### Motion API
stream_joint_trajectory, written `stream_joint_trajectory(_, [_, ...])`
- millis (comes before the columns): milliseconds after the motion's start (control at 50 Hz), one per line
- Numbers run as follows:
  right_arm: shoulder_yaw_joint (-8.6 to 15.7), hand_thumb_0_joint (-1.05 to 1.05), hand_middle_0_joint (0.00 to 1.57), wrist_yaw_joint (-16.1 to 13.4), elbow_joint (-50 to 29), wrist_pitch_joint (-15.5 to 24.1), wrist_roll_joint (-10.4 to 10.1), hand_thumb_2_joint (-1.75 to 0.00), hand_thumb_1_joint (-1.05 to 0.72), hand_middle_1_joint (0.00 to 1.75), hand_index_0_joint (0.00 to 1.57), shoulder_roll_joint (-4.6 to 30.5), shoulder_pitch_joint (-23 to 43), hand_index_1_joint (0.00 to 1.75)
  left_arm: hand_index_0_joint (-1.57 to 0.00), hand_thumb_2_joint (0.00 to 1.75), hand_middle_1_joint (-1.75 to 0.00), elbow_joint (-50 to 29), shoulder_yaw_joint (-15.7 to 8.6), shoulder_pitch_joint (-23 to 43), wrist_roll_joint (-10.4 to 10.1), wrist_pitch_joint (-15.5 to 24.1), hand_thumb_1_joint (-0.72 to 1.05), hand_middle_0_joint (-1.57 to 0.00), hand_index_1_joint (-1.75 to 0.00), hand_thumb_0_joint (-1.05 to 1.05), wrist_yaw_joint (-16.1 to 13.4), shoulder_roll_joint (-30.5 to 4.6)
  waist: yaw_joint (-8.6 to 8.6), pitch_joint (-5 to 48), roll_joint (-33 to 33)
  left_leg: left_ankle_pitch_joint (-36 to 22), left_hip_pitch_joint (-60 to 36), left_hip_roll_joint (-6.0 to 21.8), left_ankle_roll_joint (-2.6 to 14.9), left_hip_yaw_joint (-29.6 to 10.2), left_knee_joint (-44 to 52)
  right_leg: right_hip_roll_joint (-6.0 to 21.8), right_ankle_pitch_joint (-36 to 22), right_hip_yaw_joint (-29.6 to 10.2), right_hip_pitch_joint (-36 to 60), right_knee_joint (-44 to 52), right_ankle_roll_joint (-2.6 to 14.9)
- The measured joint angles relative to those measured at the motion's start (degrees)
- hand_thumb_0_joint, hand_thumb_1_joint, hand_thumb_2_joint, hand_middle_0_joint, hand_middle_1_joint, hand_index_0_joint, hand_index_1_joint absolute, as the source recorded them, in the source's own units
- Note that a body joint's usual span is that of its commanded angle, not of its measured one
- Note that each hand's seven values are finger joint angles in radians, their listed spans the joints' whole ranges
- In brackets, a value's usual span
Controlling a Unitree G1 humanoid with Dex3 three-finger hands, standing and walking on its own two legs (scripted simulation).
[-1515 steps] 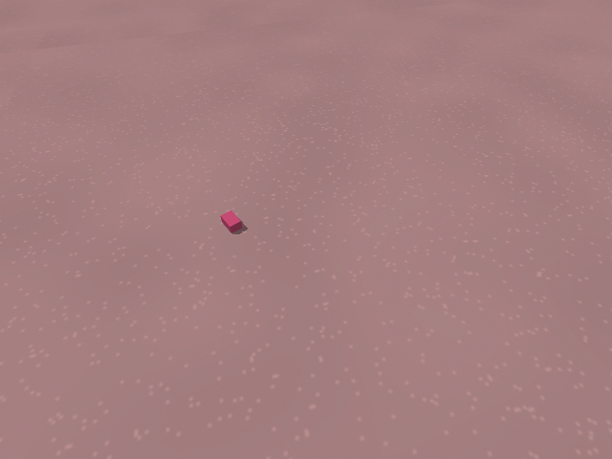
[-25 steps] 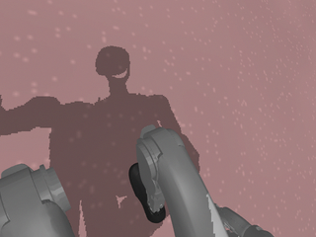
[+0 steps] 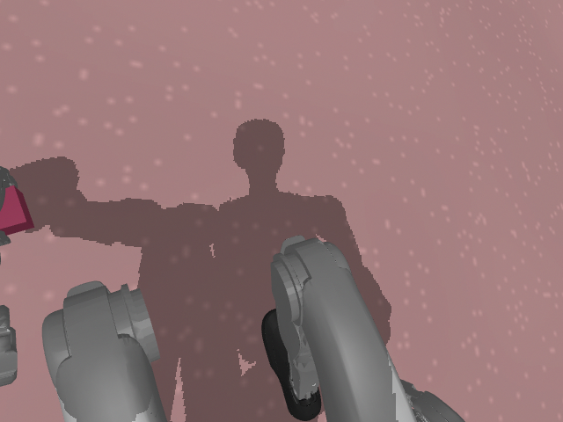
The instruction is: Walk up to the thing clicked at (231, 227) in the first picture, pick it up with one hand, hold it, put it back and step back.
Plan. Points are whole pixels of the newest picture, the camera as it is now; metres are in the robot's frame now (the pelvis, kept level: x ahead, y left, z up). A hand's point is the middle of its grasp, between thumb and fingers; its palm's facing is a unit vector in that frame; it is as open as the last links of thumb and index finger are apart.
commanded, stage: settle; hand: left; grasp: from above
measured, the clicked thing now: out of the picture +0.43 +0.34 -0.23
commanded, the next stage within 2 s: lift in 0.40 s
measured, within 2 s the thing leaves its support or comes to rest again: neither
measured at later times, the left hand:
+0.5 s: hand out of the picture +0.41 +0.33 -0.13, palm faces -0.42 -0.12 -0.90, open 8.4 cm
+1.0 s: hand out of the picture +0.37 +0.33 -0.03, palm faces -0.43 -0.13 -0.89, open 8.4 cm
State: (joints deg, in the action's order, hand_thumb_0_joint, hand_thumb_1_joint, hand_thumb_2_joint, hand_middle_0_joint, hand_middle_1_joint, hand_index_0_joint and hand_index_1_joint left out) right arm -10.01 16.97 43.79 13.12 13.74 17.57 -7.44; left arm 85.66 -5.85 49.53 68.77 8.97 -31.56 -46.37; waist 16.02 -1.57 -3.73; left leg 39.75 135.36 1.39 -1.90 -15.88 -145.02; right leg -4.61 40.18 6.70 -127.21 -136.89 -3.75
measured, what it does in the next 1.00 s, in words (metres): rises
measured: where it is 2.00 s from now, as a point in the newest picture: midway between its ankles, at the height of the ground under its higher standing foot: (227, 412)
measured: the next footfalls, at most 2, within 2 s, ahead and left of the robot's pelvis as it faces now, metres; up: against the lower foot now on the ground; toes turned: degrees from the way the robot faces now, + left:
none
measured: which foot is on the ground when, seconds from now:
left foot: down 0.00-1.00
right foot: down 0.00-1.00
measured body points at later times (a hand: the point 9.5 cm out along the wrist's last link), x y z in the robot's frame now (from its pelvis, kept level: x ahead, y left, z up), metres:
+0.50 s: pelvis -0.01 -0.01 +0.02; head +0.20 +0.07 +0.41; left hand +0.43 +0.33 -0.08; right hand +0.09 -0.27 -0.09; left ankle +0.07 +0.14 -0.27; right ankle +0.11 -0.13 -0.27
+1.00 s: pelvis -0.01 -0.01 +0.09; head +0.18 +0.06 +0.49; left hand +0.39 +0.33 +0.02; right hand +0.11 -0.27 -0.03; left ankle +0.06 +0.14 -0.27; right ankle +0.11 -0.13 -0.27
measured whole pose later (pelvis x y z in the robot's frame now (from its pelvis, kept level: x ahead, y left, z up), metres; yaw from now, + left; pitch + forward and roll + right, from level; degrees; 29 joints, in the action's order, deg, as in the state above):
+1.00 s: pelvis -0.01 -0.01 +0.09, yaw +8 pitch +33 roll -6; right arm 0.0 6.1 39.8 -0.3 2.9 16.0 -10.4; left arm 59.0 -0.3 41.0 62.4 6.4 -9.0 -35.2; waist 7.2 8.5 2.1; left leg 35.8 123.2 1.5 -1.9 -8.0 -125.6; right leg -1.3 38.5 1.9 -118.0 -123.1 -2.8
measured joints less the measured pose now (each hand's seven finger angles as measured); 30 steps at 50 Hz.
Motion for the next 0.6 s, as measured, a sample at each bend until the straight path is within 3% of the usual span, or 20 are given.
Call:
stream_joint_trajectory(60, [1.4,0.01,0.2,-0.3,0.0,-1.0,-1.6,-0.9,-0.91,0.3,0.2,-0.1,-0.4,0.3,-0.92,0.25,-0.31,-1.3,1.7,0.1,-0.7,-1.0,0.22,-0.9,-0.24,-0.01,1.8,2.3,-0.94,1.9,1.2,-0.4,0.0,0.0,0.16,1.0,1.0,0.3,0.0,-0.7,-0.2,0.4,0.21])
stream_joint_trajectory(220, [3.5,0.01,0.2,-2.2,-1.1,-3.8,-4.5,-0.9,-0.91,0.3,0.2,0.0,0.0,0.3,-0.92,0.25,-0.3,-2.3,3.0,1.7,-1.0,-1.7,0.22,-0.9,-0.24,-0.01,6.5,5.6,-2.45,4.3,3.2,-1.6,-0.7,0.1,0.31,3.2,3.9,1.0,-0.5,-2.2,-0.3,1.6,0.35])
stream_joint_trajectory(600, [5.6,0.01,0.2,-7.4,-1.5,-9.3,-6.3,-0.9,-0.91,0.3,0.2,-1.2,-1.6,0.3,-0.91,0.24,-0.3,-8.2,3.2,2.6,-1.3,-0.3,0.23,-0.9,-0.25,-0.01,12.8,6.7,-4.23,5.0,4.0,-3.0,-2.9,-0.3,-0.6,5.2,8.1,2.1,-1.0,-3.7,0.7,3.6,0.52])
